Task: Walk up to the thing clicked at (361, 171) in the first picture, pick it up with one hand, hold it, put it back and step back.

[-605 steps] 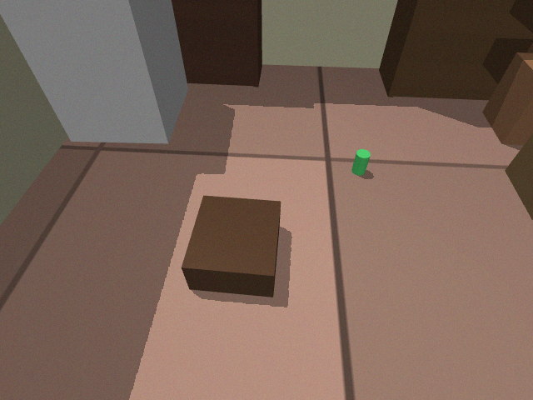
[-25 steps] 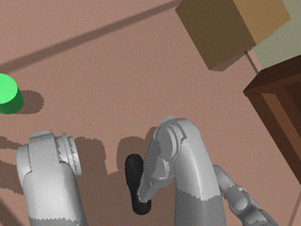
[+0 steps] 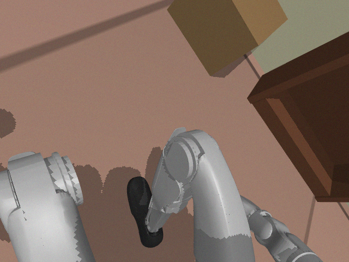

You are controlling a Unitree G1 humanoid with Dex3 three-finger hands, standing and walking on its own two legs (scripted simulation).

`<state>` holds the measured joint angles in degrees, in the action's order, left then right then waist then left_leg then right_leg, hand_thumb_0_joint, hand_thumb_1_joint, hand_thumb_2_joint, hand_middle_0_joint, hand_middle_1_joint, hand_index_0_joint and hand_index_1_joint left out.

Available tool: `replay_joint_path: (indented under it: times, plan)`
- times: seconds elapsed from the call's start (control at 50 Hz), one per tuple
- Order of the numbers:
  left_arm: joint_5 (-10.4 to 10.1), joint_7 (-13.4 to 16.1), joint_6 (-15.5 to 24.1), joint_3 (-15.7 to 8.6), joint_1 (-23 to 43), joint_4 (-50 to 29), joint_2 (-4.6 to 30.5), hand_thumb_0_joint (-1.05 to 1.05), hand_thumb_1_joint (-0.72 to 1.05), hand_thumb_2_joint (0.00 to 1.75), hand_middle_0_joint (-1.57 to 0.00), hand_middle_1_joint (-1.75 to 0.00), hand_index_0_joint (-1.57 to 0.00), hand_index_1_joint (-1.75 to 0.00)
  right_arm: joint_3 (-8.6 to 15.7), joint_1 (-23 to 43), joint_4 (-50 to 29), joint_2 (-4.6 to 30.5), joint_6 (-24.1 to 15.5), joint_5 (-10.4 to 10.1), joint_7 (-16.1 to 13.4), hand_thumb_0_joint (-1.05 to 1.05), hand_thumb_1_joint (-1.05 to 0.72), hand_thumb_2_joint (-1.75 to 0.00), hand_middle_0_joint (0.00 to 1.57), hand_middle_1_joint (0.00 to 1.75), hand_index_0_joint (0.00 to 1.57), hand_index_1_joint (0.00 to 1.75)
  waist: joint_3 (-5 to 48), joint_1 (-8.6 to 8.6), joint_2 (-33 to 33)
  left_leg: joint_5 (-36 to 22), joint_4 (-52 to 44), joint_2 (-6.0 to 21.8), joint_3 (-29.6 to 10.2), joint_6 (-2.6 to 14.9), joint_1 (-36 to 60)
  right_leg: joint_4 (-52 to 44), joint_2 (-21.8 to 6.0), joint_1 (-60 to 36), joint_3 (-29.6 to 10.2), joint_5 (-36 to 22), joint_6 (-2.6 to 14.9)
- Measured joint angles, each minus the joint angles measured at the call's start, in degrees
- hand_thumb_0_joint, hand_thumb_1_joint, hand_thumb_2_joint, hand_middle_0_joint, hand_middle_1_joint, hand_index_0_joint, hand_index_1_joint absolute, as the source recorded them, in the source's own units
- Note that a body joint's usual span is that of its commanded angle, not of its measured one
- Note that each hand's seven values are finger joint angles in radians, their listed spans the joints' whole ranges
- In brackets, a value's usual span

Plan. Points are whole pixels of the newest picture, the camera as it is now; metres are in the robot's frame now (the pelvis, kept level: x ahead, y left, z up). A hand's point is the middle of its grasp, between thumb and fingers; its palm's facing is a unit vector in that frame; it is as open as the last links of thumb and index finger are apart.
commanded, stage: close in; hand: left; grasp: from the side
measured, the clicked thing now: out of the picture +0.43 +0.30 -0.22
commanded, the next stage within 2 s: rest palm in 0.08 s
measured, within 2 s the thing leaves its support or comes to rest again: leaves its support in 1.38 s
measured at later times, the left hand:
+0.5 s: hand out of the picture +0.40 +0.29 -0.20, palm faces +0.34 -0.94 +0.01, open 14.9 cm
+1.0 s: hand out of the picture +0.42 +0.30 -0.20, palm faces +0.39 -0.92 +0.00, open 9.7 cm
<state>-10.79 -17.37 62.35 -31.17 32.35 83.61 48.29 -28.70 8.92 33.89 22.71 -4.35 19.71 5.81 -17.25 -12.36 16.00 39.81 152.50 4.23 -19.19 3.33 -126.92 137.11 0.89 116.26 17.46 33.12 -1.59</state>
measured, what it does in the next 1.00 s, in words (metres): stands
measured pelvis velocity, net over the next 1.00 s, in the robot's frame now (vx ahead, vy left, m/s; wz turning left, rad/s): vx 0.00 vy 0.00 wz -0.03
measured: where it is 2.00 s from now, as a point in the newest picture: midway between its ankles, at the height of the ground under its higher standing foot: (109, 244)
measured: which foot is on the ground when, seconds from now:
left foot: down 0.00-1.00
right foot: down 0.00-1.00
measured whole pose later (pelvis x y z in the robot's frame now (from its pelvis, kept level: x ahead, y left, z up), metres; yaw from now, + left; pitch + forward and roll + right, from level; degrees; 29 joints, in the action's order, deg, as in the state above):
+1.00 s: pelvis +0.00 +0.00 +0.00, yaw -2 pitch +10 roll -20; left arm -7.6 -2.2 66.2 -27.7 37.7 88.2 52.6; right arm -33.4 12.6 31.3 21.5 0.1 22.6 6.8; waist -20.2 -13.5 18.5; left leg 41.6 153.3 4.2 -22.2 2.8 -126.3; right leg 136.0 2.1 115.3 19.4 33.4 -2.2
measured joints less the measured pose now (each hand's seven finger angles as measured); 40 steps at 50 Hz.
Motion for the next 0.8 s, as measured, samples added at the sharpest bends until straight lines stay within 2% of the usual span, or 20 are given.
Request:
replay_joint_path:
  times: [0.1,0.24,0.32,0.56,0.8]
  plan:
    - [-0.37,3.31,1.78,1.43,0.65,1.55,-0.96,-0.01,-0.59,0.01,-0.06,-0.05,-0.06,-0.04,-1.28,0.5,-0.64,-0.07,0.45,0.59,0.44,0.0,-0.93,-0.9,0.21,0.3,0.21,0.3,-0.2,-0.5,0.46,-0.07,0.33,-0.05,-0.63,0.03,0.41,-0.13,0.24,-0.63,0.42,-0.3,-0.24]
    - [1.54,7.62,4.23,1.43,1.98,3.47,0.76,-0.01,-0.52,0.06,-0.05,-0.06,-0.06,-0.05,-2.8,1.45,-2.27,-0.45,1.44,1.76,0.62,0.0,-0.92,-0.9,0.21,0.3,0.21,0.3,-1.16,-1.15,1.78,0.06,1.01,-0.1,-2.04,-0.3,0.74,-0.2,0.69,-1.02,1.35,-0.81,-0.26]
    - [2.32,8.5,4.51,2.29,1.76,3.7,1.94,-0.01,-0.44,0.1,-0.08,-0.07,-0.08,-0.07,-3.29,1.84,-2.6,-0.41,2.04,2.13,0.66,0.0,-0.91,-0.9,0.21,0.3,0.21,0.3,-2.01,-1.05,1.81,0.24,1.15,-0.02,-2.26,-0.17,0.55,-0.35,0.89,-0.94,1.47,-0.81,-0.49]
    - [1.46,11.4,5.23,2.44,2.69,3.7,2.59,-0.01,-0.15,0.31,-0.28,-0.26,-0.28,-0.26,-4.44,3.11,-2.37,-0.77,2.56,2.61,0.72,0.0,-0.89,-0.9,0.21,0.3,0.21,0.3,-2.77,-0.96,2.55,1.35,1.18,-0.05,-2.79,-0.51,0.72,-0.55,1.06,-0.95,1.82,-0.02,-0.48]
    - [2.86,12.8,4.29,2.96,4.29,3.91,3.84,0.0,0.07,0.54,-0.47,-0.49,-0.49,-0.5,-4.39,3.64,-2.84,-0.94,3.79,2.74,0.74,0.0,-0.89,-0.9,0.21,0.3,0.21,0.3,-2.91,-0.91,2.28,1.78,1.13,0.0,-2.99,-0.33,0.57,-0.96,1.3,-1.03,1.95,0.26,-0.79]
